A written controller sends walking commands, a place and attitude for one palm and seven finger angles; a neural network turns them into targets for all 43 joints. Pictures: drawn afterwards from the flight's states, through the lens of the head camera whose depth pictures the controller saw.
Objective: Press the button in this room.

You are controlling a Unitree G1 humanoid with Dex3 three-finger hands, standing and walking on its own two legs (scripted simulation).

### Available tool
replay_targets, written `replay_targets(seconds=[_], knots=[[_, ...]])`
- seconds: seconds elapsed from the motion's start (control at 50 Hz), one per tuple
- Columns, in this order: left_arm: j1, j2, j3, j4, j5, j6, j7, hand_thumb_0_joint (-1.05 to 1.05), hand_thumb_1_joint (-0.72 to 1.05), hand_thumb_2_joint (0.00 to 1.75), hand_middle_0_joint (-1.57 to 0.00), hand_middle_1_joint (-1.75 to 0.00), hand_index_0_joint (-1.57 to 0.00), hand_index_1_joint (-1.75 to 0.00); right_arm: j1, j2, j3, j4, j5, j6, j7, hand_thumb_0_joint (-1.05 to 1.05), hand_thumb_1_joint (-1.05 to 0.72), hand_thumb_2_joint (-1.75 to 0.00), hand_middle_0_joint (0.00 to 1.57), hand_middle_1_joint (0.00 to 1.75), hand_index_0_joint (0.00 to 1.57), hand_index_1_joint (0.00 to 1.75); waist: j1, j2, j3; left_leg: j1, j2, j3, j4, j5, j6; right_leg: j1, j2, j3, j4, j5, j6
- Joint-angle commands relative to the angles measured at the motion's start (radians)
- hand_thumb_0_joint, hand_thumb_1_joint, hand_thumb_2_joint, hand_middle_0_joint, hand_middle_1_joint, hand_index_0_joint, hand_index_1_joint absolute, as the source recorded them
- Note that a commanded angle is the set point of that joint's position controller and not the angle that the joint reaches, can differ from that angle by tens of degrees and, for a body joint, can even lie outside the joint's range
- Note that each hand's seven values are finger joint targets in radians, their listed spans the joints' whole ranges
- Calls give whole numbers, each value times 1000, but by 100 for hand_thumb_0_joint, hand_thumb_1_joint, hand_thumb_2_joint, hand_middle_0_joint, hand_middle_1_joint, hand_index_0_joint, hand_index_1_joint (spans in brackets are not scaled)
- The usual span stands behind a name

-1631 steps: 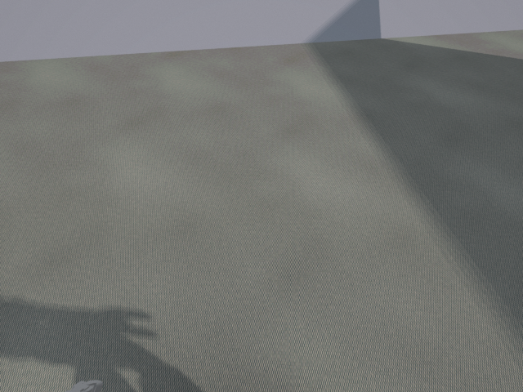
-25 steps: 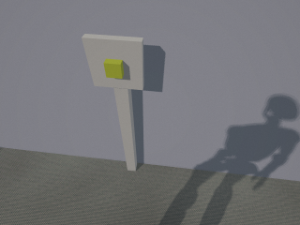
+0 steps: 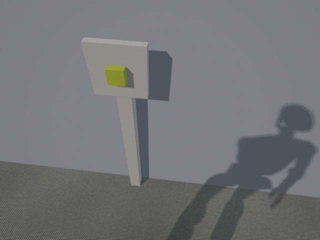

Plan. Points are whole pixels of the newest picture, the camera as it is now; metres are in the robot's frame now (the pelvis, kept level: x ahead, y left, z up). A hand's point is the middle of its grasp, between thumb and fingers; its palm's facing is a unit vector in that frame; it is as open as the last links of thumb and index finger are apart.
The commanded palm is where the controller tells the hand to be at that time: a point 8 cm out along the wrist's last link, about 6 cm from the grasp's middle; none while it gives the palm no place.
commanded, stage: shuffle to correct the standing spot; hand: left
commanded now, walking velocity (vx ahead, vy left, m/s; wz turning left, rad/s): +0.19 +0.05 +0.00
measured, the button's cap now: (116, 75) +0.56 +0.19 +0.12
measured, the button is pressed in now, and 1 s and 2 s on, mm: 0 0 0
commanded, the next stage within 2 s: come to a stop and stand still in 0.04 s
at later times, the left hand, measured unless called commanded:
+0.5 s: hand out of the picture +0.07 +0.19 -0.17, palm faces +0.06 -0.97 -0.22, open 7.3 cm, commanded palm none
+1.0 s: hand out of the picture +0.02 +0.20 -0.16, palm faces -0.01 -0.97 -0.25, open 7.4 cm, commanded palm none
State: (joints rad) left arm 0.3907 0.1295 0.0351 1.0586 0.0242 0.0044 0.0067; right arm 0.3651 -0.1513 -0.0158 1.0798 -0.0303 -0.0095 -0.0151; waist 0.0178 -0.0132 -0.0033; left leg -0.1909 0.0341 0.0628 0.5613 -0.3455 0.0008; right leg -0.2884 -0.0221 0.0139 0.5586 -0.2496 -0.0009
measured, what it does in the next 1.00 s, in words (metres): stands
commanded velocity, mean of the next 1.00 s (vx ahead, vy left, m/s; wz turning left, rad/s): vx -0.02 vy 0.00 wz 0.00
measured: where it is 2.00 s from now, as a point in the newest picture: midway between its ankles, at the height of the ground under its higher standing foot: outside the picture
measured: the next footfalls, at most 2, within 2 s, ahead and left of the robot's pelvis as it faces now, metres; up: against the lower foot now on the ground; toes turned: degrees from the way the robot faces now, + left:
none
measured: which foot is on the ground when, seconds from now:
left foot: down 0.00-1.00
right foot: down 0.00-1.00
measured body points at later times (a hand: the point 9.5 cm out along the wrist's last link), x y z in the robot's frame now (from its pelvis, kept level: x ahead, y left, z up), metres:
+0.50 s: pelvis +0.05 +0.01 +0.01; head +0.07 +0.01 +0.45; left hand +0.07 +0.24 -0.15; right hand +0.06 -0.22 -0.15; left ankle -0.02 +0.12 -0.73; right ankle +0.04 -0.13 -0.72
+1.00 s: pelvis +0.00 +0.01 +0.00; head +0.01 -0.01 +0.45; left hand +0.02 +0.25 -0.14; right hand +0.03 -0.22 -0.16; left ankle -0.03 +0.12 -0.73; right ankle +0.03 -0.13 -0.73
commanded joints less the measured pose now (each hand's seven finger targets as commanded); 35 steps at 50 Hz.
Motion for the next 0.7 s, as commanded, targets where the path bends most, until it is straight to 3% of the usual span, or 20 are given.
replay_targets(seconds=[0.0, 0.06, 0.12, 0.16, 0.2, 0.24, 0.28, 0.36, 0.42, 0.5, 0.52, 0.54, 0.56, 0.58, 0.6, 0.62, 0.64, 0.68], knots=[[44, 99, 24, -50, 0, -32, 5, 0, 90, 90, -20, -30, -20, -30, 73, -82, -12, -43, 7, -30, -1, 0, -90, -90, 20, 30, 20, 30, -10, 26, 143, -126, 54, -78, -169, -157, 53, -31, -54, 110, -130, -246, -93], [45, 78, 20, -48, 3, -40, 3, 0, 90, 90, -20, -30, -20, -30, 89, -97, -15, -38, 11, -37, -4, 0, -90, -90, 20, 30, 20, 30, -10, 60, 144, -105, 96, -120, -195, -103, 74, -24, -22, 44, -48, -128, -84], [67, 68, 20, -41, 2, -48, 5, 0, 90, 90, -20, -30, -20, -30, 86, -105, -14, -39, 13, -46, -7, 0, -90, -90, 20, 30, 20, 30, 1, 60, 133, -103, 103, -109, -164, 24, 83, 19, -21, 23, 7, -2, -86], [77, 70, 17, -27, 1, -48, 12, 0, 90, 90, -20, -30, -20, -30, 75, -88, -10, -36, 15, -46, -13, 0, -90, -90, 20, 30, 20, 30, 5, 32, 123, -97, 85, -72, -110, 195, 66, 52, -38, 34, 14, 153, -85], [94, 82, 16, -9, -3, -50, 24, 0, 90, 90, -20, -30, -20, -30, 80, -69, -5, -28, 17, -48, -24, 0, -90, -90, 20, 30, 20, 30, -1, -25, 60, -47, 57, -19, -24, 430, 35, 110, -72, 59, 26, 451, -77], [83, 96, 14, -2, -10, -47, 35, 0, 90, 90, -20, -30, -20, -30, 82, -67, -6, -18, 21, -43, -34, 0, -90, -90, 20, 30, 20, 30, -9, -21, 20, 0, 54, -10, -14, 568, 14, 139, -89, 54, 39, 667, -59], [44, 100, 10, -9, -17, -41, 44, 0, 90, 90, -20, -30, -20, -30, 75, -70, -10, -9, 25, -36, -41, 0, -90, -90, 20, 30, 20, 30, -18, 19, 14, 44, 67, -20, -42, 732, 6, 130, -86, 37, 35, 709, -37], [-3, 115, 14, -32, -13, -28, 50, 0, 90, 90, -20, -30, -20, -30, 44, -75, -28, -15, 28, -17, -45, 0, -90, -90, 20, 30, 20, 30, -20, 5, -8, 83, 75, -16, -44, 741, 12, 117, -91, 33, 31, 696, -21], [-34, 111, 15, -49, -10, -16, 48, 0, 90, 90, -20, -30, -20, -30, 15, -75, -34, -23, 22, -10, -41, 0, -90, -90, 20, 30, 20, 30, -16, 16, 7, 73, 86, -21, -72, 663, 20, 95, -88, 31, 11, 566, -20], [-57, 113, 11, -72, -9, -16, 45, 0, 90, 90, -20, -30, -20, -30, 1, -81, -32, -41, 18, -13, -35, 0, -90, -90, 20, 30, 20, 30, -18, 15, -26, 71, 90, -41, -103, 581, 23, 112, -85, 37, -16, 487, -29], [18, 183, 18, -21, -7, -32, 79, 0, 90, 90, -20, -30, -20, -30, -117, -163, -49, -116, 35, -14, -22, 0, -90, -90, 20, 30, 20, 30, 16, -36, -30, 8, 101, 14, 115, 576, -15, 127, -129, 39, -61, 757, -10], [-7, 212, 25, -77, -5, -40, 71, 0, 90, 90, -20, -30, -20, -30, -48, -99, -42, -153, 27, -12, -11, 0, -90, -90, 20, 30, 20, 30, -21, -65, -94, -67, 31, -32, 52, 176, -5, 206, -185, 139, -17, 761, -71], [-79, 214, 17, -85, -9, -41, 62, 0, 90, 90, -20, -30, -20, -30, -56, -83, -37, -147, 26, -8, -4, 0, -90, -90, 20, 30, 20, 30, -32, -32, -103, -63, 22, -26, -52, 39, 0, 186, -191, 116, -9, 596, -80], [-119, 189, 5, -106, -10, -31, 54, 0, 90, 90, -20, -30, -20, -30, -51, -87, -32, -151, 20, -13, 0, 0, -90, -90, 20, 30, 20, 30, -39, 62, -95, 0, 42, -62, -116, 178, 14, 115, -128, 70, 29, 391, -61], [-128, 168, -3, -109, -10, -22, 47, 0, 90, 90, -20, -30, -20, -30, -49, -117, -30, -146, 9, -22, -3, 0, -90, -90, 20, 30, 20, 30, -28, 165, -67, 6, 97, -103, -119, 384, 36, 77, -66, 14, 51, 235, -33], [-133, 154, -9, -107, -9, -14, 44, 0, 90, 90, -20, -30, -20, -30, -64, -135, -28, -153, 8, -23, -9, 0, -90, -90, 20, 30, 20, 30, -18, 223, -19, 1, 136, -119, -142, 504, 54, 43, -32, -23, 50, 85, -20], [-127, 148, -15, -99, -9, -9, 40, 0, 90, 90, -20, -30, -20, -30, -87, -144, -27, -160, 9, -18, -13, 0, -90, -90, 20, 30, 20, 30, -7, 211, 25, -14, 142, -115, -145, 487, 62, 29, -22, -29, 24, 12, -18], [-131, 154, -20, -85, -9, -10, 31, 0, 90, 90, -20, -30, -20, -30, -97, -145, -24, -170, 10, -13, -13, 0, -90, -90, 20, 30, 20, 30, -7, 75, 57, -40, 115, -102, -146, 338, 56, 32, -31, -1, -20, 53, -24]])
